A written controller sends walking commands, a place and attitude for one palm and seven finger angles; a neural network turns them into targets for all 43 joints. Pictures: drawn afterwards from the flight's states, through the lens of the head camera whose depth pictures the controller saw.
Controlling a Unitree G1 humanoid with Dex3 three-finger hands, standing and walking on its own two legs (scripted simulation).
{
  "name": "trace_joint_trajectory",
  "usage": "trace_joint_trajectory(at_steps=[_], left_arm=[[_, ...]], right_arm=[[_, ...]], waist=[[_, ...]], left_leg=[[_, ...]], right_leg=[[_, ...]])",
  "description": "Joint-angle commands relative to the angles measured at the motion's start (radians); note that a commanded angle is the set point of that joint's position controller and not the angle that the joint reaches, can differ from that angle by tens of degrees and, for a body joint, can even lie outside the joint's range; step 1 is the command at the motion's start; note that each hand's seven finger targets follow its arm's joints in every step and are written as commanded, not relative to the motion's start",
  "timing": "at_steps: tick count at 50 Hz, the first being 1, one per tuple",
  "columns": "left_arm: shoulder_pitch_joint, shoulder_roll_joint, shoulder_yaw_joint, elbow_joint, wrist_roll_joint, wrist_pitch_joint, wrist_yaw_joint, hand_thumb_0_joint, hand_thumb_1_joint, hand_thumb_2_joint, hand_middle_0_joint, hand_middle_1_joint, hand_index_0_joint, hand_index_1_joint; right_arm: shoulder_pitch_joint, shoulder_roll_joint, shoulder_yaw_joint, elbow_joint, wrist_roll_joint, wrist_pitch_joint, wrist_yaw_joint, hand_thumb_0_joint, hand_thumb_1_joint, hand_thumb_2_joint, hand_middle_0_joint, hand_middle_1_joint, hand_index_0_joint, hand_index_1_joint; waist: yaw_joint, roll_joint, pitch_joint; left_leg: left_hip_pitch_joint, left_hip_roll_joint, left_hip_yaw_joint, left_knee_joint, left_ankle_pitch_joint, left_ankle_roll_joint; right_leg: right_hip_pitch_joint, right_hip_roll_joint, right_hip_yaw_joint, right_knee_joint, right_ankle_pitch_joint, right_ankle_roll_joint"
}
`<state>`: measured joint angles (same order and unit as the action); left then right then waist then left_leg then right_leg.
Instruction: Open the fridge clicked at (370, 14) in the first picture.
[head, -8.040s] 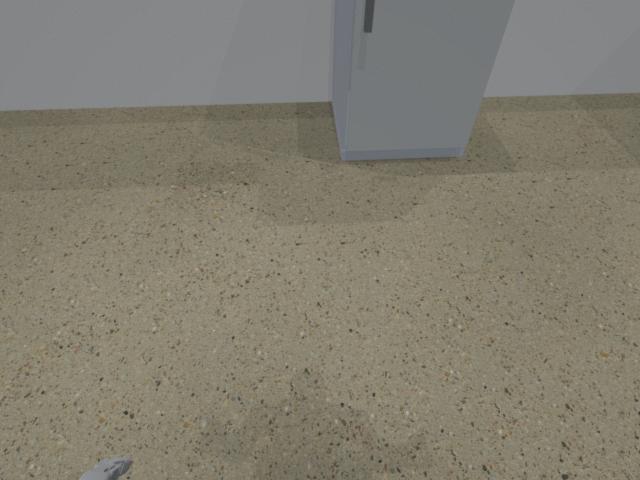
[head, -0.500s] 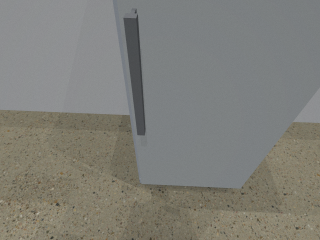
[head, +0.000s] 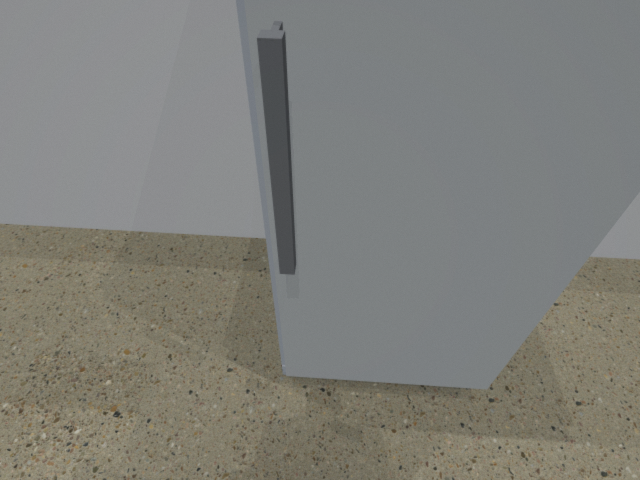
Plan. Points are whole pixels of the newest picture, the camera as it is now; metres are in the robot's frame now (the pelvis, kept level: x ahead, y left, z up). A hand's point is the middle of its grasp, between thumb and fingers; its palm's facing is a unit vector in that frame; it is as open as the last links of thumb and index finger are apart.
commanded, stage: come to a stop and stand still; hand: left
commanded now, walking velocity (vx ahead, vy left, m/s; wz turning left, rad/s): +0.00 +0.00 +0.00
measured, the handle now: (283, 171) +0.53 +0.08 +0.12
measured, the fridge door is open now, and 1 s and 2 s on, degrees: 0 0 0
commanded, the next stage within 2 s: look again from close up in 0.02 s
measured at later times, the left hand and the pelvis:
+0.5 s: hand out of the picture -0.01 +0.24 -0.16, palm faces +0.00 -0.96 -0.28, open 7.4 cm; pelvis -0.03 +0.02 +0.01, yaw +1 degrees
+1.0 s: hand out of the picture -0.08 +0.20 -0.17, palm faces +0.02 -0.98 -0.19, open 7.4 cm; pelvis -0.04 +0.03 +0.01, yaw +0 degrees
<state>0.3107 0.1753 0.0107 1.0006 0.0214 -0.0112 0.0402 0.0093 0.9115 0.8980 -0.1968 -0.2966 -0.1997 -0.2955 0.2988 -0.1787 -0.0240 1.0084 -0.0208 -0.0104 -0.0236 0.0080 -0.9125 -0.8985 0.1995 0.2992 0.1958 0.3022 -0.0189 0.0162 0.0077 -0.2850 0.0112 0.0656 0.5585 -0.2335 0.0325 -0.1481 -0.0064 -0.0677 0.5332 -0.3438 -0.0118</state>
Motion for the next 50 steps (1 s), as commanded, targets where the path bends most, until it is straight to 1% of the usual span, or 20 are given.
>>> trace_joint_trajectory(at_steps=[1, 3, 4, 7, 9, 12, 14, 17, 19, 24, 27, 29, 31, 33, 35, 41, 43, 46, 48, 50], left_arm=[[0.038, 0.16, 0.033, -0.089, 0.0, -0.011, 0.006, 0.0, 0.9, 0.9, -0.2, -0.3, -0.2, -0.3], [0.033, 0.169, 0.03, -0.103, 0.002, -0.011, 0.003, 0.0, 0.9, 0.9, -0.2, -0.3, -0.2, -0.3], [0.026, 0.178, 0.031, -0.107, 0.001, -0.011, 0.002, 0.0, 0.9, 0.9, -0.2, -0.3, -0.2, -0.3], [-0.006, 0.209, 0.03, -0.119, 0.001, -0.011, -0.002, 0.0, 0.9, 0.9, -0.2, -0.3, -0.2, -0.3], [-0.012, 0.222, 0.03, -0.119, 0.003, -0.012, -0.005, 0.0, 0.9, 0.9, -0.2, -0.3, -0.2, -0.3], [-0.022, 0.237, 0.026, -0.112, 0.002, -0.009, -0.01, 0.0, 0.9, 0.9, -0.2, -0.3, -0.2, -0.3], [-0.023, 0.244, 0.025, -0.107, 0.004, -0.009, -0.011, 0.0, 0.9, 0.9, -0.2, -0.3, -0.2, -0.3], [-0.015, 0.247, 0.023, -0.091, 0.004, -0.005, -0.014, 0.0, 0.9, 0.9, -0.2, -0.3, -0.2, -0.3], [0.001, 0.245, 0.021, -0.079, 0.005, -0.004, -0.014, 0.0, 0.9, 0.9, -0.2, -0.3, -0.2, -0.3], [0.034, 0.237, 0.017, -0.044, 0.006, -0.002, -0.014, 0.0, 0.9, 0.9, -0.2, -0.3, -0.2, -0.3], [0.054, 0.224, 0.014, -0.023, 0.005, -0.001, -0.012, 0.0, 0.9, 0.9, -0.2, -0.3, -0.2, -0.3], [0.075, 0.217, 0.013, -0.008, 0.007, 0.002, -0.01, 0.0, 0.9, 0.9, -0.2, -0.3, -0.2, -0.3], [0.093, 0.207, 0.012, 0.004, 0.007, 0.002, -0.009, 0.0, 0.9, 0.9, -0.2, -0.3, -0.2, -0.3], [0.11, 0.196, 0.011, 0.015, 0.007, -0.001, -0.006, 0.0, 0.9, 0.9, -0.2, -0.3, -0.2, -0.3], [0.114, 0.183, 0.008, 0.024, 0.006, -0.001, -0.004, 0.0, 0.9, 0.9, -0.2, -0.3, -0.2, -0.3], [0.152, 0.147, 0.004, 0.043, 0.007, 0.002, 0.001, 0.0, 0.9, 0.9, -0.2, -0.3, -0.2, -0.3], [0.171, 0.131, 0.003, 0.048, 0.007, 0.002, 0.003, 0.0, 0.9, 0.9, -0.2, -0.3, -0.2, -0.3], [0.191, 0.106, 0.003, 0.056, 0.01, 0.006, 0.004, 0.0, 0.9, 0.9, -0.2, -0.3, -0.2, -0.3], [0.213, 0.094, 0.002, 0.061, 0.011, 0.006, 0.005, 0.0, 0.9, 0.9, -0.2, -0.3, -0.2, -0.3], [0.21, 0.084, 0.001, 0.06, 0.009, 0.002, 0.006, 0.0, 0.9, 0.9, -0.2, -0.3, -0.2, -0.3]], right_arm=[[0.006, -0.153, -0.027, -0.082, 0.001, -0.017, -0.006, 0.0, -0.9, -0.9, 0.2, 0.3, 0.2, 0.3], [-0.02, -0.165, -0.025, -0.091, 0.0, -0.018, -0.001, 0.0, -0.9, -0.9, 0.2, 0.3, 0.2, 0.3], [-0.037, -0.174, -0.027, -0.094, 0.001, -0.017, 0.0, 0.0, -0.9, -0.9, 0.2, 0.3, 0.2, 0.3], [-0.077, -0.207, -0.028, -0.104, 0.001, -0.016, 0.005, 0.0, -0.9, -0.9, 0.2, 0.3, 0.2, 0.3], [-0.091, -0.221, -0.026, -0.104, 0.001, -0.018, 0.008, 0.0, -0.9, -0.9, 0.2, 0.3, 0.2, 0.3], [-0.117, -0.238, -0.025, -0.106, 0.002, -0.013, 0.013, 0.0, -0.9, -0.9, 0.2, 0.3, 0.2, 0.3], [-0.114, -0.248, -0.025, -0.104, 0.002, -0.013, 0.015, 0.0, -0.9, -0.9, 0.2, 0.3, 0.2, 0.3], [-0.116, -0.26, -0.024, -0.092, 0.002, -0.01, 0.018, 0.0, -0.9, -0.9, 0.2, 0.3, 0.2, 0.3], [-0.114, -0.259, -0.024, -0.085, 0.003, -0.009, 0.019, 0.0, -0.9, -0.9, 0.2, 0.3, 0.2, 0.3], [-0.095, -0.259, -0.023, -0.055, 0.007, -0.006, 0.019, 0.0, -0.9, -0.9, 0.2, 0.3, 0.2, 0.3], [-0.081, -0.253, -0.024, -0.036, 0.009, -0.003, 0.019, 0.0, -0.9, -0.9, 0.2, 0.3, 0.2, 0.3], [-0.074, -0.244, -0.024, -0.02, 0.01, -0.001, 0.019, 0.0, -0.9, -0.9, 0.2, 0.3, 0.2, 0.3], [-0.067, -0.236, -0.024, -0.009, 0.011, 0.001, 0.018, 0.0, -0.9, -0.9, 0.2, 0.3, 0.2, 0.3], [-0.049, -0.22, -0.023, 0.004, 0.013, 0.002, 0.017, 0.0, -0.9, -0.9, 0.2, 0.3, 0.2, 0.3], [-0.043, -0.209, -0.023, 0.016, 0.013, 0.003, 0.017, 0.0, -0.9, -0.9, 0.2, 0.3, 0.2, 0.3], [-0.02, -0.17, -0.02, 0.036, 0.015, 0.008, 0.014, 0.0, -0.9, -0.9, 0.2, 0.3, 0.2, 0.3], [-0.008, -0.154, -0.019, 0.04, 0.015, 0.008, 0.013, 0.0, -0.9, -0.9, 0.2, 0.3, 0.2, 0.3], [-0.001, -0.141, -0.02, 0.044, 0.014, 0.012, 0.011, 0.0, -0.9, -0.9, 0.2, 0.3, 0.2, 0.3], [0.004, -0.125, -0.019, 0.045, 0.014, 0.013, 0.011, 0.0, -0.9, -0.9, 0.2, 0.3, 0.2, 0.3], [0.012, -0.108, -0.018, 0.044, 0.014, 0.013, 0.011, 0.0, -0.9, -0.9, 0.2, 0.3, 0.2, 0.3]], waist=[[0.012, -0.02, 0.05], [0.02, -0.034, 0.04], [0.017, -0.036, 0.034], [0.015, -0.009, 0.042], [0.018, 0.0, 0.03], [0.018, 0.015, 0.051], [0.017, -0.002, 0.041], [0.019, 0.01, 0.051], [0.024, 0.024, 0.045], [0.026, 0.008, 0.036], [0.023, -0.003, 0.048], [0.029, 0.017, 0.053], [0.031, 0.01, 0.057], [0.028, -0.02, 0.043], [0.023, -0.005, 0.05], [0.025, -0.004, 0.079], [0.026, 0.009, 0.063], [0.028, 0.024, 0.091], [0.033, 0.008, 0.084], [0.027, -0.025, 0.09]], left_leg=[[0.014, 0.085, -0.113, -0.089, 0.18, 0.019], [0.023, 0.087, -0.116, -0.095, 0.186, 0.023], [0.035, 0.086, -0.115, -0.097, 0.179, 0.022], [0.035, 0.09, -0.131, -0.134, 0.118, 0.02], [0.039, 0.094, -0.135, -0.148, 0.116, 0.02], [0.02, 0.095, -0.152, -0.198, -0.011, 0.014], [0.021, 0.097, -0.158, -0.212, -0.025, 0.014], [0.0, 0.104, -0.182, -0.261, -0.127, 0.011], [-0.008, 0.105, -0.192, -0.28, -0.154, 0.011], [-0.005, 0.11, -0.199, -0.304, -0.174, 0.009], [-0.002, 0.109, -0.201, -0.316, -0.191, 0.005], [-0.017, 0.112, -0.206, -0.331, -0.222, 0.005], [-0.02, 0.109, -0.202, -0.333, -0.217, 0.005], [0.003, 0.107, -0.195, -0.318, -0.18, 0.005], [0.013, 0.103, -0.19, -0.316, -0.175, 0.001], [-0.008, 0.101, -0.182, -0.322, -0.198, -0.003], [0.002, 0.099, -0.183, -0.322, -0.186, -0.004], [-0.03, 0.1, -0.186, -0.344, -0.234, -0.008], [-0.03, 0.097, -0.179, -0.335, -0.222, -0.007], [-0.016, 0.085, -0.162, -0.308, -0.175, -0.01]], right_leg=[[-0.087, -0.094, 0.114, -0.105, 0.213, -0.047], [-0.077, -0.094, 0.114, -0.115, 0.212, -0.044], [-0.081, -0.098, 0.118, -0.12, 0.207, -0.043], [-0.093, -0.096, 0.116, -0.14, 0.145, -0.038], [-0.075, -0.096, 0.114, -0.15, 0.143, -0.036], [-0.087, -0.098, 0.113, -0.18, 0.064, -0.033], [-0.076, -0.1, 0.11, -0.186, 0.063, -0.031], [-0.077, -0.096, 0.1, -0.193, 0.022, -0.026], [-0.062, -0.095, 0.094, -0.193, 0.021, -0.024], [-0.05, -0.096, 0.088, -0.195, 0.027, -0.021], [-0.066, -0.095, 0.086, -0.199, 0.008, -0.019], [-0.059, -0.092, 0.081, -0.192, 0.006, -0.015], [-0.058, -0.093, 0.084, -0.197, 0.007, -0.017], [-0.058, -0.097, 0.083, -0.203, 0.017, -0.018], [-0.076, -0.098, 0.086, -0.205, 0.006, -0.017], [-0.09, -0.094, 0.086, -0.207, -0.004, -0.012], [-0.085, -0.09, 0.083, -0.198, 0.01, -0.011], [-0.091, -0.081, 0.074, -0.188, -0.003, -0.007], [-0.087, -0.082, 0.075, -0.193, 0.002, -0.007], [-0.108, -0.091, 0.092, -0.213, -0.008, -0.011]])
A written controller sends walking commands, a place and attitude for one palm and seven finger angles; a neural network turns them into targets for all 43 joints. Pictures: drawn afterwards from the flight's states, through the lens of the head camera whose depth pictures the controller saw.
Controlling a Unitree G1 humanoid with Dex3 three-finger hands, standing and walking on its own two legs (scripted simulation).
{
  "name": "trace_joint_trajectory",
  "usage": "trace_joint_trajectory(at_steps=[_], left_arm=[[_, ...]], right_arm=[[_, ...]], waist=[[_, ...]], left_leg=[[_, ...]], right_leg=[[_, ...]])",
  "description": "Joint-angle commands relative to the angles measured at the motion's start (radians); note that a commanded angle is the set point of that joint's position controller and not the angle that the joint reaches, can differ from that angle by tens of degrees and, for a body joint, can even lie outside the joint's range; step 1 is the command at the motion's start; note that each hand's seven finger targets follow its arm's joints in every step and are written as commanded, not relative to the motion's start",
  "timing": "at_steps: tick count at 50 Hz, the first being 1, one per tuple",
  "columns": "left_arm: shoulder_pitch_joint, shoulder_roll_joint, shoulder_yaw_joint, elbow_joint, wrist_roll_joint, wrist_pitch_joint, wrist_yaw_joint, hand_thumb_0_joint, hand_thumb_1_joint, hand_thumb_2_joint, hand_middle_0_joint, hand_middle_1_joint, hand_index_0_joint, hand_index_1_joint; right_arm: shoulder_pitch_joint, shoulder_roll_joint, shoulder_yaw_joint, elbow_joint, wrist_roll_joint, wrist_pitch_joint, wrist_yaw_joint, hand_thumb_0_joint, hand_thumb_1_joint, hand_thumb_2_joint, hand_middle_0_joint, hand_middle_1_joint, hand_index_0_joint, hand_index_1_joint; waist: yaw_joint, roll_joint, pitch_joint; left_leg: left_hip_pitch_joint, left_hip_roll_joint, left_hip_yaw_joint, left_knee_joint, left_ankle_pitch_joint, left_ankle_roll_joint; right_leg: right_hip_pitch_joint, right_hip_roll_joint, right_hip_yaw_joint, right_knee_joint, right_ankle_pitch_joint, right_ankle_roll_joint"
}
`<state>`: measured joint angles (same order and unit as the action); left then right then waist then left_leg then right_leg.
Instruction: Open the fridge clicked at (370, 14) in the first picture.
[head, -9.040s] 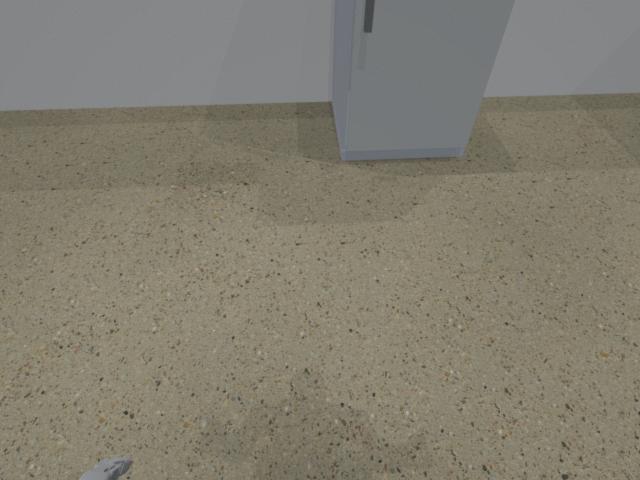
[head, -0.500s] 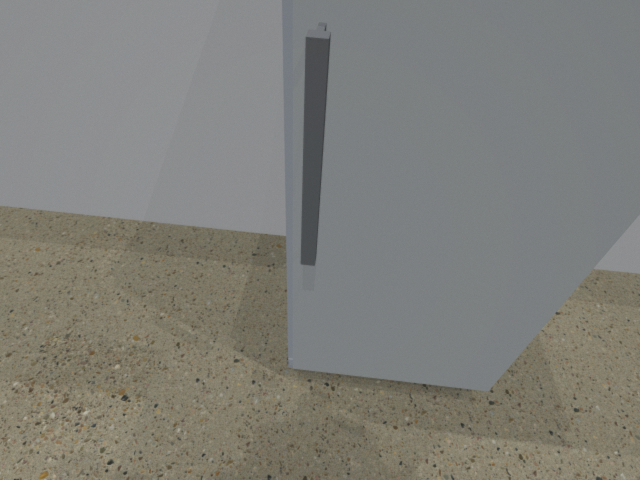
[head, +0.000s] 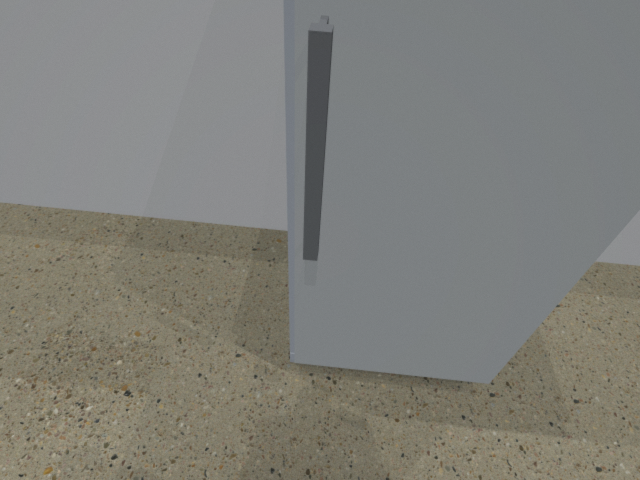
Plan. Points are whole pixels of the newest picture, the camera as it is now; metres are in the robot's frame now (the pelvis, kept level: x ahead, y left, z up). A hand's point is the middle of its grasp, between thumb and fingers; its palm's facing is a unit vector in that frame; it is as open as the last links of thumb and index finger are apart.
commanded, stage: look again from close up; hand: left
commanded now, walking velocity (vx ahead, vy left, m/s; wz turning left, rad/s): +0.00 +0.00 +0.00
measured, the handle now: (316, 160) +0.56 +0.05 +0.11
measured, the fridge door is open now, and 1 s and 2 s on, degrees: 0 0 0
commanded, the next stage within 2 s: shuffle to correct the standing spot in 1.66 s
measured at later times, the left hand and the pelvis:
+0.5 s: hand out of the picture -0.05 +0.15 -0.18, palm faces +0.04 -0.99 -0.16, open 7.4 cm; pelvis +0.00 -0.01 +0.00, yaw +0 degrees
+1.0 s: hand out of the picture -0.02 +0.14 -0.18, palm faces +0.04 -0.99 -0.15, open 7.4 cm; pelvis +0.01 -0.01 +0.00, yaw +0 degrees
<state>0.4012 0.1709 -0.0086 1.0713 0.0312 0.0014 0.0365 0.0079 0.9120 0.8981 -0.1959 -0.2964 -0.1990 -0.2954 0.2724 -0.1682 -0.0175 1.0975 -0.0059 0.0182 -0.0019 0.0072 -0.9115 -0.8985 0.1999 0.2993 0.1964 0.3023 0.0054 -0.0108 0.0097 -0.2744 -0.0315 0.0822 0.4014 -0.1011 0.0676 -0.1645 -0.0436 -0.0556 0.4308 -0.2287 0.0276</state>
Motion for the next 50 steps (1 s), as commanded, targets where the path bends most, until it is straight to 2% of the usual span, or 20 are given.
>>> trace_joint_trajectory(at_steps=[1, 3, 5, 9, 15, 20, 22, 28, 32, 37, 39, 46, 50], left_arm=[[0.118, 0.083, 0.02, -0.011, -0.002, -0.012, 0.01, 0.0, 0.9, 0.9, -0.2, -0.3, -0.2, -0.3], [0.116, 0.076, 0.019, -0.014, -0.002, -0.013, 0.012, 0.0, 0.9, 0.9, -0.2, -0.3, -0.2, -0.3], [0.12, 0.064, 0.02, -0.012, -0.001, -0.011, 0.012, 0.0, 0.9, 0.9, -0.2, -0.3, -0.2, -0.3], [0.144, 0.049, 0.022, -0.003, 0.0, -0.011, 0.013, 0.0, 0.9, 0.9, -0.2, -0.3, -0.2, -0.3], [0.15, 0.031, 0.022, -0.001, -0.003, -0.015, 0.014, 0.0, 0.9, 0.9, -0.2, -0.3, -0.2, -0.3], [0.155, 0.026, 0.023, 0.003, -0.003, -0.014, 0.014, 0.0, 0.9, 0.9, -0.2, -0.3, -0.2, -0.3], [0.158, 0.022, 0.024, 0.006, -0.002, -0.014, 0.014, 0.0, 0.9, 0.9, -0.2, -0.3, -0.2, -0.3], [0.158, 0.024, 0.027, 0.002, -0.003, -0.017, 0.014, 0.0, 0.9, 0.9, -0.2, -0.3, -0.2, -0.3], [0.149, 0.025, 0.027, 0.002, -0.004, -0.017, 0.013, 0.0, 0.9, 0.9, -0.2, -0.3, -0.2, -0.3], [0.136, 0.021, 0.025, 0.002, -0.006, -0.024, 0.013, 0.0, 0.9, 0.9, -0.2, -0.3, -0.2, -0.3], [0.133, 0.024, 0.025, 0.002, -0.006, -0.023, 0.013, 0.0, 0.9, 0.9, -0.2, -0.3, -0.2, -0.3], [0.118, 0.026, 0.024, 0.001, -0.007, -0.025, 0.014, 0.0, 0.9, 0.9, -0.2, -0.3, -0.2, -0.3], [0.103, 0.031, 0.024, -0.002, -0.008, -0.026, 0.013, 0.0, 0.9, 0.9, -0.2, -0.3, -0.2, -0.3]], right_arm=[[0.044, -0.111, -0.024, -0.043, 0.0, -0.016, -0.011, 0.0, -0.9, -0.9, 0.2, 0.3, 0.2, 0.3], [0.06, -0.099, -0.023, -0.038, 0.001, -0.017, -0.011, 0.0, -0.9, -0.9, 0.2, 0.3, 0.2, 0.3], [0.064, -0.093, -0.024, -0.035, -0.001, -0.016, -0.013, 0.0, -0.9, -0.9, 0.2, 0.3, 0.2, 0.3], [0.068, -0.088, -0.024, -0.035, -0.001, -0.017, -0.015, 0.0, -0.9, -0.9, 0.2, 0.3, 0.2, 0.3], [0.084, -0.073, -0.023, -0.031, 0.0, -0.02, -0.017, 0.0, -0.9, -0.9, 0.2, 0.3, 0.2, 0.3], [0.093, -0.065, -0.023, -0.024, 0.0, -0.019, -0.018, 0.0, -0.9, -0.9, 0.2, 0.3, 0.2, 0.3], [0.096, -0.062, -0.023, -0.023, -0.001, -0.016, -0.018, 0.0, -0.9, -0.9, 0.2, 0.3, 0.2, 0.3], [0.104, -0.054, -0.024, -0.02, -0.001, -0.017, -0.018, 0.0, -0.9, -0.9, 0.2, 0.3, 0.2, 0.3], [0.108, -0.049, -0.021, -0.017, -0.002, -0.015, -0.018, 0.0, -0.9, -0.9, 0.2, 0.3, 0.2, 0.3], [0.108, -0.048, -0.02, -0.015, -0.001, -0.023, -0.019, 0.0, -0.9, -0.9, 0.2, 0.3, 0.2, 0.3], [0.103, -0.048, -0.019, -0.014, -0.001, -0.023, -0.019, 0.0, -0.9, -0.9, 0.2, 0.3, 0.2, 0.3], [0.1, -0.05, -0.017, -0.013, -0.001, -0.026, -0.02, 0.0, -0.9, -0.9, 0.2, 0.3, 0.2, 0.3], [0.097, -0.052, -0.015, -0.011, -0.001, -0.027, -0.019, 0.0, -0.9, -0.9, 0.2, 0.3, 0.2, 0.3]], waist=[[-0.001, -0.002, 0.09], [-0.007, 0.009, 0.081], [-0.006, 0.024, 0.098], [0.002, 0.038, 0.094], [0.0, 0.02, 0.086], [0.0, 0.03, 0.102], [-0.001, 0.016, 0.112], [-0.001, 0.007, 0.096], [-0.006, 0.007, 0.111], [-0.009, 0.007, 0.092], [-0.006, 0.024, 0.1], [-0.006, 0.001, 0.095], [-0.007, 0.014, 0.1]], left_leg=[[-0.016, 0.124, -0.171, -0.14, -0.292, -0.047], [0.004, 0.128, -0.171, -0.134, -0.277, -0.046], [-0.019, 0.133, -0.181, -0.154, -0.314, -0.047], [-0.035, 0.135, -0.184, -0.167, -0.326, -0.046], [-0.014, 0.133, -0.179, -0.152, -0.286, -0.044], [-0.027, 0.133, -0.18, -0.16, -0.311, -0.046], [-0.034, 0.127, -0.177, -0.156, -0.313, -0.047], [-0.012, 0.124, -0.165, -0.132, -0.278, -0.046], [-0.017, 0.119, -0.161, -0.123, -0.286, -0.049], [0.009, 0.126, -0.159, -0.111, -0.229, -0.044], [-0.004, 0.128, -0.162, -0.116, -0.243, -0.043], [0.009, 0.126, -0.157, -0.106, -0.205, -0.043], [0.009, 0.124, -0.154, -0.102, -0.193, -0.044]], right_leg=[[-0.106, -0.058, 0.084, -0.118, -0.133, -0.05], [-0.119, -0.056, 0.085, -0.114, -0.126, -0.049], [-0.118, -0.048, 0.074, -0.103, -0.128, -0.045], [-0.096, -0.042, 0.066, -0.09, -0.107, -0.045], [-0.097, -0.046, 0.07, -0.092, -0.085, -0.047], [-0.103, -0.043, 0.07, -0.095, -0.105, -0.047], [-0.112, -0.042, 0.076, -0.102, -0.127, -0.049], [-0.122, -0.049, 0.081, -0.11, -0.132, -0.052], [-0.144, -0.049, 0.091, -0.119, -0.17, -0.055], [-0.128, -0.053, 0.089, -0.112, -0.106, -0.054], [-0.12, -0.052, 0.086, -0.111, -0.105, -0.054], [-0.105, -0.056, 0.09, -0.116, -0.081, -0.055], [-0.104, -0.06, 0.088, -0.118, -0.076, -0.055]])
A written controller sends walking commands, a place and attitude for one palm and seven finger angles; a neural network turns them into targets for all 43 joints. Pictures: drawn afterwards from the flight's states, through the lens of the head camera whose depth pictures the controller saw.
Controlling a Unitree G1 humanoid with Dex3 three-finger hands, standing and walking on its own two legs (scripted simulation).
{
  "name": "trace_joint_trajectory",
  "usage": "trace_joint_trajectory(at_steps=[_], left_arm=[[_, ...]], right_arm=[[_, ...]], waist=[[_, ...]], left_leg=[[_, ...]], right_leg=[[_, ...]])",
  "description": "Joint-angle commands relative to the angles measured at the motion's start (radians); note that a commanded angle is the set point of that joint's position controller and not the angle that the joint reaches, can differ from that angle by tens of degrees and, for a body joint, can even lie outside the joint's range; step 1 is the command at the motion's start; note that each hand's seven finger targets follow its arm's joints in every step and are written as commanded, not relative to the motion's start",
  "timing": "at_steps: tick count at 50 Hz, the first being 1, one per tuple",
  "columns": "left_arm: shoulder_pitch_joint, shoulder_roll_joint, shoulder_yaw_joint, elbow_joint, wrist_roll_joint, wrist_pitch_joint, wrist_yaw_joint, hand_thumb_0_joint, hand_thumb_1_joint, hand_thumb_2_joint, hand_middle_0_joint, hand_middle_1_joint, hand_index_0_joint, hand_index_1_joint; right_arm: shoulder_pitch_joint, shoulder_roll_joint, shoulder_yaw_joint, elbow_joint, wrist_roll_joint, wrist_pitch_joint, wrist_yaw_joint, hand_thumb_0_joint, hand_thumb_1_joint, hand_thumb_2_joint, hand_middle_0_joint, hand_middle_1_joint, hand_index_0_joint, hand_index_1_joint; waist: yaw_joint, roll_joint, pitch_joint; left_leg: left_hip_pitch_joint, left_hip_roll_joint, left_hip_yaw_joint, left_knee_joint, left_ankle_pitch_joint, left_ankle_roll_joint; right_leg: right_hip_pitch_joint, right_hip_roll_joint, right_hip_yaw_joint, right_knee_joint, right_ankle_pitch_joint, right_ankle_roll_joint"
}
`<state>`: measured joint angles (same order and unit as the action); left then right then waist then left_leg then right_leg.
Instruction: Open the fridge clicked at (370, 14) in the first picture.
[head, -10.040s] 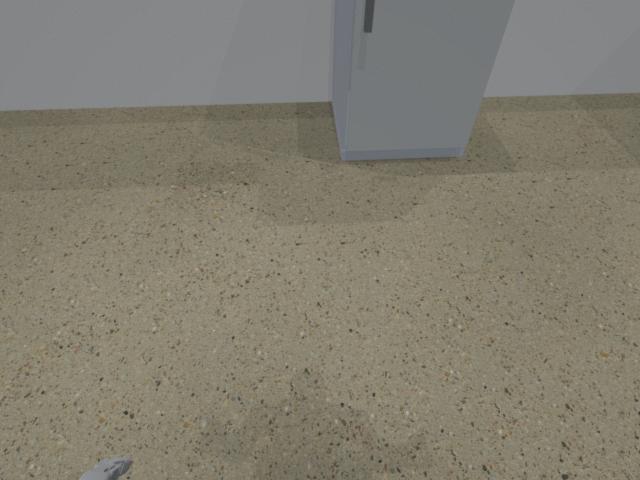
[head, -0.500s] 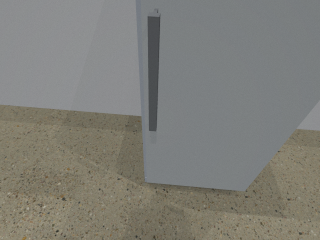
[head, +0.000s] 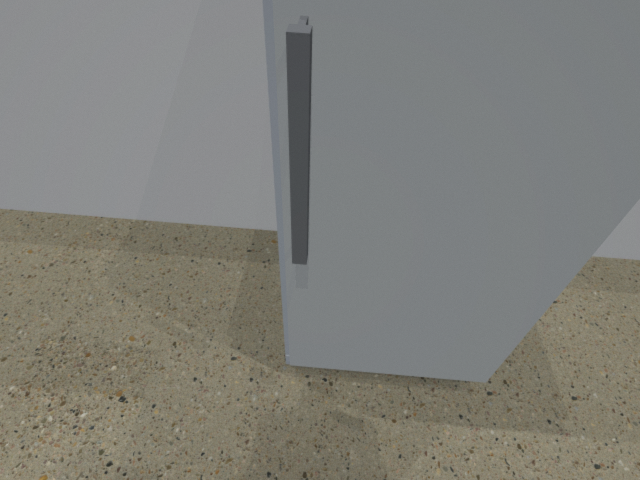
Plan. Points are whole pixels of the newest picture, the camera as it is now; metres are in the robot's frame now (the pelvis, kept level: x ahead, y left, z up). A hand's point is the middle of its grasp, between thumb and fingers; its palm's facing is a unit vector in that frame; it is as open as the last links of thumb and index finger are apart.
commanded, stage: look again from close up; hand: left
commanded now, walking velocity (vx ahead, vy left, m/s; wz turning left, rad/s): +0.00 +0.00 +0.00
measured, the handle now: (301, 163) +0.55 +0.07 +0.11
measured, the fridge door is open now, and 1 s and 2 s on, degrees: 0 0 0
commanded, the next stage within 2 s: shuffle to correct the standing spot in 0.66 s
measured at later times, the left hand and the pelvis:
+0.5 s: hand out of the picture -0.01 +0.17 -0.18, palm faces +0.03 -0.99 -0.17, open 7.4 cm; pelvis +0.01 +0.00 +0.00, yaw +0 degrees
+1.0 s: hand out of the picture +0.00 +0.16 -0.18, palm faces +0.01 -0.99 -0.17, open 7.4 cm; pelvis +0.03 +0.00 +0.00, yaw -1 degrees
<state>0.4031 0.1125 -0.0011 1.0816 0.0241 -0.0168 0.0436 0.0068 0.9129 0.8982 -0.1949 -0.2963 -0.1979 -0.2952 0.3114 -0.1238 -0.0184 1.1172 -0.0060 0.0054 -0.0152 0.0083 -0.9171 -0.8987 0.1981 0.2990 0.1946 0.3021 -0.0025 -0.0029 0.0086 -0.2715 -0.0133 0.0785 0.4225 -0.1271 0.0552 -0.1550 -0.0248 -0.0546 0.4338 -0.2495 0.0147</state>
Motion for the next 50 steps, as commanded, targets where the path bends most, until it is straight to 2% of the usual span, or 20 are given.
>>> trace_joint_trajectory(at_steps=[1, 9, 10, 19, 22, 28, 35, 37, 38, 40, 42, 45, 47, 50], left_arm=[[0.102, 0.09, 0.017, -0.011, -0.001, -0.007, 0.005, 0.0, 0.9, 0.9, -0.2, -0.3, -0.2, -0.3], [0.079, 0.101, 0.015, -0.013, -0.002, -0.009, 0.005, 0.0, 0.9, 0.9, -0.2, -0.3, -0.2, -0.3], [0.076, 0.099, 0.016, -0.013, -0.002, -0.009, 0.005, 0.0, 0.9, 0.9, -0.2, -0.3, -0.2, -0.3], [0.061, 0.111, 0.017, -0.009, -0.001, -0.006, 0.004, 0.0, 0.9, 0.9, -0.2, -0.3, -0.2, -0.3], [0.055, 0.116, 0.017, -0.006, -0.001, -0.005, 0.002, 0.0, 0.9, 0.9, -0.2, -0.3, -0.2, -0.3], [0.052, 0.128, 0.019, -0.006, 0.0, -0.007, 0.001, 0.0, 0.9, 0.9, -0.2, -0.3, -0.2, -0.3], [0.029, 0.143, 0.021, -0.005, -0.001, -0.006, 0.0, 0.0, 0.9, 0.9, -0.2, -0.3, -0.2, -0.3], [0.03, 0.147, 0.021, -0.002, 0.0, -0.005, -0.001, 0.0, 0.9, 0.9, -0.2, -0.3, -0.2, -0.3], [0.029, 0.151, 0.021, -0.002, 0.001, -0.005, -0.001, 0.0, 0.9, 0.9, -0.2, -0.3, -0.2, -0.3], [0.05, 0.105, 0.01, 0.015, -0.004, 0.0, -0.002, 0.0, 0.9, 0.9, -0.2, -0.3, -0.2, -0.3], [0.063, 0.091, 0.006, 0.024, -0.004, 0.008, -0.004, 0.0, 0.9, 0.9, -0.2, -0.3, -0.2, -0.3], [0.073, 0.092, 0.014, 0.019, 0.004, 0.02, -0.01, 0.0, 0.9, 0.9, -0.2, -0.3, -0.2, -0.3], [0.079, 0.088, 0.02, 0.012, 0.008, 0.029, -0.017, 0.0, 0.9, 0.9, -0.2, -0.3, -0.2, -0.3], [0.09, 0.084, 0.031, -0.001, 0.013, 0.039, -0.029, 0.0, 0.9, 0.9, -0.2, -0.3, -0.2, -0.3]], right_arm=[[0.055, -0.097, -0.014, -0.03, -0.001, -0.013, -0.006, 0.0, -0.9, -0.9, 0.2, 0.3, 0.2, 0.3], [0.043, -0.106, -0.013, -0.028, 0.0, -0.016, -0.006, 0.0, -0.9, -0.9, 0.2, 0.3, 0.2, 0.3], [0.044, -0.109, -0.013, -0.028, -0.001, -0.017, -0.006, 0.0, -0.9, -0.9, 0.2, 0.3, 0.2, 0.3], [0.028, -0.125, -0.013, -0.027, 0.0, -0.019, -0.007, 0.0, -0.9, -0.9, 0.2, 0.3, 0.2, 0.3], [0.018, -0.134, -0.015, -0.027, -0.001, -0.017, -0.007, 0.0, -0.9, -0.9, 0.2, 0.3, 0.2, 0.3], [0.009, -0.146, -0.016, -0.03, 0.0, -0.02, -0.006, 0.0, -0.9, -0.9, 0.2, 0.3, 0.2, 0.3], [-0.01, -0.161, -0.016, -0.029, 0.0, -0.023, -0.007, 0.0, -0.9, -0.9, 0.2, 0.3, 0.2, 0.3], [-0.016, -0.167, -0.016, -0.03, -0.001, -0.023, -0.007, 0.0, -0.9, -0.9, 0.2, 0.3, 0.2, 0.3], [-0.018, -0.166, -0.017, -0.03, 0.0, -0.022, -0.007, 0.0, -0.9, -0.9, 0.2, 0.3, 0.2, 0.3], [-0.006, -0.126, -0.008, -0.019, -0.002, -0.019, -0.008, 0.0, -0.9, -0.9, 0.2, 0.3, 0.2, 0.3], [0.002, -0.123, -0.01, -0.011, -0.004, -0.015, -0.011, 0.0, -0.9, -0.9, 0.2, 0.3, 0.2, 0.3], [0.012, -0.141, -0.024, -0.01, -0.007, -0.01, -0.016, 0.0, -0.9, -0.9, 0.2, 0.3, 0.2, 0.3], [0.021, -0.164, -0.034, -0.013, -0.01, -0.007, -0.022, 0.0, -0.9, -0.9, 0.2, 0.3, 0.2, 0.3], [0.028, -0.181, -0.05, -0.019, -0.012, -0.006, -0.03, 0.0, -0.9, -0.9, 0.2, 0.3, 0.2, 0.3]], waist=[[0.003, 0.008, 0.107], [0.003, -0.011, 0.092], [0.001, 0.002, 0.087], [0.004, 0.015, 0.076], [0.004, 0.012, 0.093], [0.006, 0.0, 0.065], [0.003, 0.007, 0.07], [0.006, 0.024, 0.073], [0.007, 0.014, 0.079], [0.003, 0.004, 0.067], [0.0, 0.023, 0.071], [0.0, 0.034, 0.097], [-0.002, 0.065, 0.095], [0.002, 0.08, 0.089]], left_leg=[[0.003, 0.106, -0.153, -0.125, -0.182, -0.032], [0.023, 0.11, -0.146, -0.115, -0.128, -0.03], [0.027, 0.11, -0.144, -0.116, -0.124, -0.031], [0.039, 0.121, -0.161, -0.142, -0.139, -0.028], [0.03, 0.118, -0.169, -0.155, -0.171, -0.03], [0.059, 0.119, -0.162, -0.146, -0.12, -0.026], [0.07, 0.122, -0.166, -0.152, -0.098, -0.026], [0.066, 0.122, -0.169, -0.164, -0.127, -0.027], [0.063, 0.122, -0.172, -0.162, -0.126, -0.026], [0.074, 0.131, -0.177, -0.177, -0.17, -0.031], [0.071, 0.144, -0.19, -0.197, -0.237, -0.034], [0.036, 0.177, -0.217, -0.229, -0.347, -0.021], [0.032, 0.206, -0.249, -0.253, -0.408, -0.006], [0.008, 0.244, -0.28, -0.248, -0.438, 0.023]], right_leg=[[-0.118, -0.078, 0.086, -0.124, -0.07, -0.041], [-0.09, -0.082, 0.084, -0.122, -0.014, -0.04], [-0.088, -0.083, 0.085, -0.123, -0.012, -0.04], [-0.063, -0.081, 0.072, -0.113, 0.015, -0.035], [-0.069, -0.079, 0.075, -0.119, -0.009, -0.035], [-0.053, -0.086, 0.071, -0.121, 0.022, -0.036], [-0.046, -0.087, 0.071, -0.122, 0.034, -0.034], [-0.046, -0.088, 0.068, -0.123, 0.024, -0.032], [-0.046, -0.087, 0.066, -0.123, 0.025, -0.032], [-0.048, -0.081, 0.059, -0.124, 0.006, -0.02], [-0.058, -0.067, 0.047, -0.107, -0.017, -0.014], [-0.078, -0.045, 0.021, -0.055, -0.062, -0.015], [-0.105, -0.027, 0.005, -0.008, -0.087, -0.016], [-0.123, -0.013, -0.006, 0.046, -0.1, -0.022]])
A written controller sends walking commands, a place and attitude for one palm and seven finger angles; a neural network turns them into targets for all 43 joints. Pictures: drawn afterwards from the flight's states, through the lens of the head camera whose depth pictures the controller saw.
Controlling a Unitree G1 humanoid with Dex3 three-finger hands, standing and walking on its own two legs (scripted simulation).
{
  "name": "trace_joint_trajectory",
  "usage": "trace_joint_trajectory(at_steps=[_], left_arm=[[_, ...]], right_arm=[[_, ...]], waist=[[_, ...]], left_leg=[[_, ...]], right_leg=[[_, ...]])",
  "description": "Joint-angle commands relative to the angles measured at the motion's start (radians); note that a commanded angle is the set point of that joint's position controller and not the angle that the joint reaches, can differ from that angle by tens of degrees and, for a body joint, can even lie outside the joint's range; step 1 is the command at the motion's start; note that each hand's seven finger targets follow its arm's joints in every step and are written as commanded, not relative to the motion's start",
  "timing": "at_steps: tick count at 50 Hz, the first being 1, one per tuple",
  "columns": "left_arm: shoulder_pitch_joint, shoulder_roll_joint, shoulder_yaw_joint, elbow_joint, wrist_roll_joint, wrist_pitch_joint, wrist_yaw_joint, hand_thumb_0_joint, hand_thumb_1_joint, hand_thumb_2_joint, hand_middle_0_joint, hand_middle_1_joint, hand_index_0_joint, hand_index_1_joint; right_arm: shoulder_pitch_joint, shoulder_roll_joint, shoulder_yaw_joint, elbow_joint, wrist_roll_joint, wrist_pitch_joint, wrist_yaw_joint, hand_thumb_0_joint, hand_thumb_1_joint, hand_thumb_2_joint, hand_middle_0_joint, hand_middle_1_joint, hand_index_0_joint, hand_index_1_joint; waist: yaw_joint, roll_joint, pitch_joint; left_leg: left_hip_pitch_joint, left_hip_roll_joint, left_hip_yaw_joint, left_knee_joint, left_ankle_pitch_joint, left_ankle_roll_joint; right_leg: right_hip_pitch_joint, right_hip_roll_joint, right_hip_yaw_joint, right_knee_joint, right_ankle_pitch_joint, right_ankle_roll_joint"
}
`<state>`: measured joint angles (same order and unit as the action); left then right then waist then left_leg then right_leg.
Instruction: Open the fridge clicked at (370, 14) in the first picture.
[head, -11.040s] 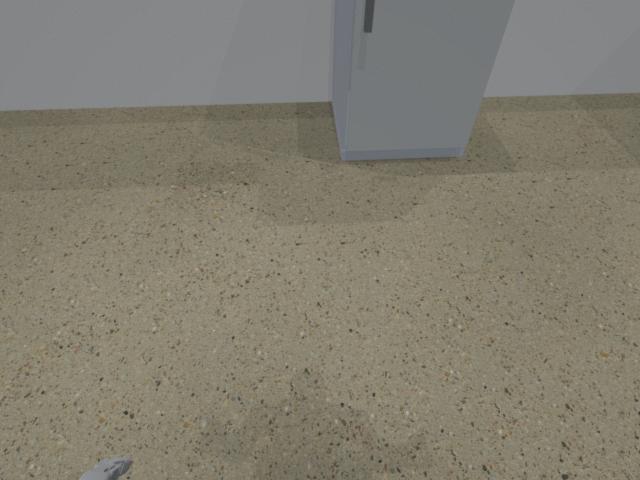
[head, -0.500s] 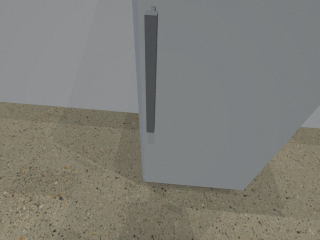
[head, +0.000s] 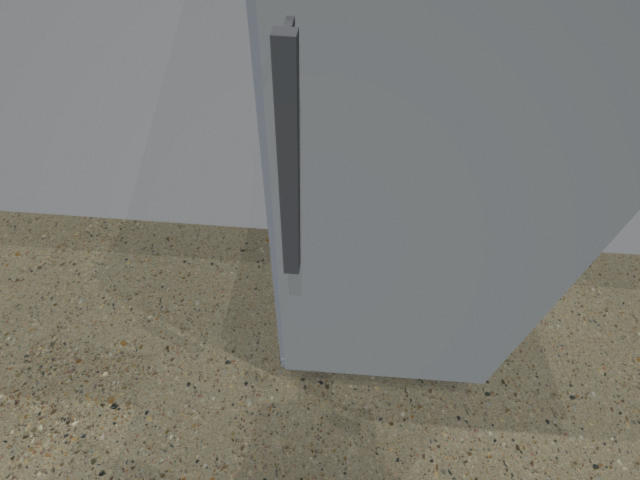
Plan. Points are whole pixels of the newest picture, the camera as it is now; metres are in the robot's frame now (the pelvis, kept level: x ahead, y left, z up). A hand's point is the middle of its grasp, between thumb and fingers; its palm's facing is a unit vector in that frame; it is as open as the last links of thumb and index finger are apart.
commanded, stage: shuffle to correct the standing spot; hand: left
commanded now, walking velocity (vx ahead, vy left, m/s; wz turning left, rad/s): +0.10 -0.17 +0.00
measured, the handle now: (291, 171) +0.52 +0.08 +0.11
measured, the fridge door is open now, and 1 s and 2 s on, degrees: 0 0 0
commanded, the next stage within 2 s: come to a stop and stand still in 0.08 s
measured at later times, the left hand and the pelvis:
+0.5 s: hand out of the picture +0.02 +0.10 -0.19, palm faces +0.09 -0.99 -0.12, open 7.4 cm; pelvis +0.06 -0.04 -0.01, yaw +1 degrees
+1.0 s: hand out of the picture +0.07 +0.17 -0.18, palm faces +0.01 -0.97 -0.23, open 7.4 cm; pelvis +0.00 -0.01 -0.01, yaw +1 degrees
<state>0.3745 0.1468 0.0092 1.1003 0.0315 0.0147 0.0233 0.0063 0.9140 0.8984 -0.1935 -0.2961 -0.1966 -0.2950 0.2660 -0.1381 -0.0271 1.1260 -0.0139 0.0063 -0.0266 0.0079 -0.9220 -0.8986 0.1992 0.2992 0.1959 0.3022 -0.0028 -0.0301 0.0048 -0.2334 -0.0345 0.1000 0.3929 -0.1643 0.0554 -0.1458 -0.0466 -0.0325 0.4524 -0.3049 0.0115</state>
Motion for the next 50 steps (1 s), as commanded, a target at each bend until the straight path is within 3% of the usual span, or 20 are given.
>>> trace_joint_trajectory(at_steps=[1, 5, 7, 8, 11, 14, 16, 18, 19, 25, 31, 34, 35, 36, 37, 38, 40, 43, 46, 50], left_arm=[[0.123, 0.044, 0.024, -0.022, 0.006, 0.009, -0.011, 0.0, 0.9, 0.9, -0.2, -0.3, -0.2, -0.3], [0.148, 0.053, 0.035, -0.028, 0.003, 0.001, -0.014, 0.0, 0.9, 0.9, -0.2, -0.3, -0.2, -0.3], [0.175, 0.085, 0.044, -0.021, 0.001, -0.005, -0.004, 0.0, 0.9, 0.9, -0.2, -0.3, -0.2, -0.3], [0.186, 0.092, 0.046, -0.019, 0.002, -0.006, 0.001, 0.0, 0.9, 0.9, -0.2, -0.3, -0.2, -0.3], [0.166, 0.065, 0.041, -0.021, 0.004, -0.016, 0.009, 0.0, 0.9, 0.9, -0.2, -0.3, -0.2, -0.3], [0.119, 0.057, 0.024, -0.005, -0.005, -0.033, 0.023, 0.0, 0.9, 0.9, -0.2, -0.3, -0.2, -0.3], [0.101, 0.052, 0.017, -0.007, -0.019, -0.034, 0.025, 0.0, 0.9, 0.9, -0.2, -0.3, -0.2, -0.3], [0.128, 0.043, 0.019, -0.007, -0.011, -0.022, 0.04, 0.0, 0.9, 0.9, -0.2, -0.3, -0.2, -0.3], [0.115, 0.056, 0.018, -0.012, -0.01, -0.017, 0.042, 0.0, 0.9, 0.9, -0.2, -0.3, -0.2, -0.3], [0.09, 0.082, 0.035, -0.058, -0.008, -0.011, 0.042, 0.0, 0.9, 0.9, -0.2, -0.3, -0.2, -0.3], [0.05, 0.088, 0.037, -0.097, -0.005, -0.005, 0.035, 0.0, 0.9, 0.9, -0.2, -0.3, -0.2, -0.3], [0.038, 0.102, 0.035, -0.098, -0.006, -0.008, 0.034, 0.0, 0.9, 0.9, -0.2, -0.3, -0.2, -0.3], [0.042, 0.116, 0.022, -0.129, -0.002, -0.033, 0.066, 0.0, 0.9, 0.9, -0.2, -0.3, -0.2, -0.3], [-0.029, 0.173, 0.031, -0.19, -0.003, -0.04, 0.054, 0.0, 0.9, 0.9, -0.2, -0.3, -0.2, -0.3], [-0.051, 0.166, 0.025, -0.213, -0.005, -0.045, 0.046, 0.0, 0.9, 0.9, -0.2, -0.3, -0.2, -0.3], [-0.063, 0.164, 0.031, -0.225, -0.002, -0.058, 0.045, 0.0, 0.9, 0.9, -0.2, -0.3, -0.2, -0.3], [-0.056, 0.172, 0.031, -0.233, -0.01, -0.067, 0.044, 0.0, 0.9, 0.9, -0.2, -0.3, -0.2, -0.3], [-0.046, 0.148, 0.019, -0.232, -0.019, -0.038, 0.039, 0.0, 0.9, 0.9, -0.2, -0.3, -0.2, -0.3], [-0.037, 0.143, 0.008, -0.213, -0.014, -0.021, 0.029, 0.0, 0.9, 0.9, -0.2, -0.3, -0.2, -0.3], [-0.059, 0.16, 0.008, -0.211, -0.016, -0.022, 0.022, 0.0, 0.9, 0.9, -0.2, -0.3, -0.2, -0.3]], right_arm=[[0.072, -0.168, -0.045, -0.03, -0.006, -0.008, -0.02, 0.0, -0.9, -0.9, 0.2, 0.3, 0.2, 0.3], [0.072, -0.132, -0.044, -0.04, -0.005, -0.014, -0.024, 0.0, -0.9, -0.9, 0.2, 0.3, 0.2, 0.3], [0.055, -0.073, -0.026, -0.056, -0.005, -0.02, -0.025, 0.0, -0.9, -0.9, 0.2, 0.3, 0.2, 0.3], [0.025, -0.051, -0.019, -0.071, -0.009, -0.019, -0.023, 0.0, -0.9, -0.9, 0.2, 0.3, 0.2, 0.3], [-0.012, -0.033, -0.013, -0.082, -0.005, -0.018, -0.026, 0.0, -0.9, -0.9, 0.2, 0.3, 0.2, 0.3], [0.018, 0.005, 0.008, -0.054, 0.007, -0.02, -0.023, 0.0, -0.9, -0.9, 0.2, 0.3, 0.2, 0.3], [0.084, -0.04, 0.005, -0.017, 0.009, -0.025, -0.032, 0.0, -0.9, -0.9, 0.2, 0.3, 0.2, 0.3], [0.092, -0.067, -0.005, -0.012, 0.014, -0.021, -0.035, 0.0, -0.9, -0.9, 0.2, 0.3, 0.2, 0.3], [0.087, -0.065, -0.003, -0.016, 0.017, -0.019, -0.036, 0.0, -0.9, -0.9, 0.2, 0.3, 0.2, 0.3], [0.049, -0.101, -0.028, -0.079, 0.007, 0.0, -0.034, 0.0, -0.9, -0.9, 0.2, 0.3, 0.2, 0.3], [0.008, -0.094, -0.025, -0.11, 0.002, 0.007, -0.024, 0.0, -0.9, -0.9, 0.2, 0.3, 0.2, 0.3], [-0.009, -0.083, -0.018, -0.109, 0.001, 0.008, -0.018, 0.0, -0.9, -0.9, 0.2, 0.3, 0.2, 0.3], [-0.065, -0.156, -0.028, -0.199, 0.006, -0.013, -0.007, 0.0, -0.9, -0.9, 0.2, 0.3, 0.2, 0.3], [-0.005, -0.102, -0.023, -0.204, 0.002, 0.003, 0.01, 0.0, -0.9, -0.9, 0.2, 0.3, 0.2, 0.3], [-0.021, -0.096, -0.019, -0.221, 0.0, 0.011, 0.018, 0.0, -0.9, -0.9, 0.2, 0.3, 0.2, 0.3], [-0.018, -0.086, -0.012, -0.234, -0.007, 0.004, 0.021, 0.0, -0.9, -0.9, 0.2, 0.3, 0.2, 0.3], [0.022, -0.093, -0.006, -0.236, -0.005, -0.011, 0.016, 0.0, -0.9, -0.9, 0.2, 0.3, 0.2, 0.3], [0.024, -0.139, -0.004, -0.227, -0.007, -0.021, 0.007, 0.0, -0.9, -0.9, 0.2, 0.3, 0.2, 0.3], [-0.015, -0.153, 0.002, -0.243, -0.004, -0.012, 0.011, 0.0, -0.9, -0.9, 0.2, 0.3, 0.2, 0.3], [0.024, -0.146, 0.007, -0.219, -0.01, -0.015, 0.015, 0.0, -0.9, -0.9, 0.2, 0.3, 0.2, 0.3]], waist=[[0.003, 0.11, 0.091], [0.018, -0.006, 0.064], [0.027, -0.168, 0.067], [0.039, -0.205, 0.079], [0.032, -0.047, 0.097], [-0.001, 0.019, 0.074], [-0.018, 0.049, 0.019], [-0.003, 0.072, 0.042], [-0.006, 0.092, 0.061], [-0.001, 0.033, -0.033], [0.011, 0.011, -0.032], [0.016, -0.043, -0.034], [-0.001, 0.003, 0.042], [-0.03, -0.066, 0.014], [-0.024, -0.081, 0.014], [-0.027, 0.006, -0.027], [-0.036, -0.047, -0.065], [-0.003, 0.132, -0.003], [0.011, 0.008, 0.126], [-0.003, 0.042, 0.084]], left_leg=[[-0.038, 0.27, -0.298, -0.209, -0.395, 0.028], [-0.107, 0.204, -0.175, -0.029, -0.206, -0.005], [-0.205, 0.102, -0.018, 0.192, -0.116, -0.036], [-0.266, 0.08, 0.014, 0.282, -0.201, -0.047], [-0.329, 0.108, -0.016, 0.471, -0.321, -0.057], [-0.155, 0.116, -0.023, 0.219, -0.171, -0.061], [0.106, 0.145, -0.054, 0.077, 0.346, -0.032], [0.146, 0.181, -0.058, 0.16, 0.558, -0.002], [0.132, 0.182, -0.066, 0.155, 0.61, 0.002], [0.147, 0.179, -0.066, 0.179, 0.575, -0.003], [0.071, 0.169, -0.074, 0.152, 0.357, -0.015], [0.039, 0.147, -0.06, 0.156, 0.269, -0.027], [0.045, 0.142, -0.025, 0.301, 0.21, -0.031], [-0.086, 0.105, -0.055, 0.322, -0.124, -0.019], [-0.109, 0.093, -0.042, 0.34, -0.198, -0.025], [-0.115, 0.081, -0.047, 0.297, -0.186, -0.028], [-0.033, 0.076, -0.057, 0.204, -0.042, -0.01], [-0.02, 0.162, -0.186, 0.114, 0.197, 0.052], [-0.15, 0.15, -0.201, 0.039, -0.124, 0.038], [-0.104, 0.125, -0.181, 0.006, -0.209, 0.016]], right_leg=[[-0.131, 0.009, -0.03, 0.029, -0.043, -0.021], [-0.03, -0.03, 0.038, -0.095, 0.007, -0.053], [0.049, -0.122, 0.161, -0.172, 0.09, -0.106], [0.072, -0.166, 0.192, -0.174, 0.223, -0.143], [0.106, -0.22, 0.19, -0.105, 0.582, -0.227], [0.068, -0.176, 0.123, -0.019, 0.755, -0.175], [-0.026, -0.074, 0.042, 0.038, 0.704, -0.054], [-0.069, -0.049, 0.036, -0.007, 0.568, 0.002], [-0.062, -0.057, 0.025, 0.002, 0.556, -0.002], [-0.034, -0.082, 0.032, 0.042, 0.649, -0.01], [-0.011, -0.091, 0.064, 0.009, 0.529, -0.033], [0.026, -0.111, 0.08, -0.006, 0.6, -0.034], [-0.128, -0.116, 0.162, -0.023, 0.856, -0.001], [-0.056, -0.148, 0.141, -0.026, 0.602, -0.056], [-0.084, -0.15, 0.162, -0.053, 0.455, -0.114], [-0.01, -0.163, 0.151, 0.0, 0.607, -0.147], [0.002, -0.128, 0.108, 0.079, 0.714, -0.132], [-0.075, -0.022, 0.039, 0.106, 0.248, -0.067], [-0.115, -0.013, 0.064, -0.023, -0.105, -0.071], [-0.141, -0.035, 0.082, -0.048, -0.176, -0.084]])
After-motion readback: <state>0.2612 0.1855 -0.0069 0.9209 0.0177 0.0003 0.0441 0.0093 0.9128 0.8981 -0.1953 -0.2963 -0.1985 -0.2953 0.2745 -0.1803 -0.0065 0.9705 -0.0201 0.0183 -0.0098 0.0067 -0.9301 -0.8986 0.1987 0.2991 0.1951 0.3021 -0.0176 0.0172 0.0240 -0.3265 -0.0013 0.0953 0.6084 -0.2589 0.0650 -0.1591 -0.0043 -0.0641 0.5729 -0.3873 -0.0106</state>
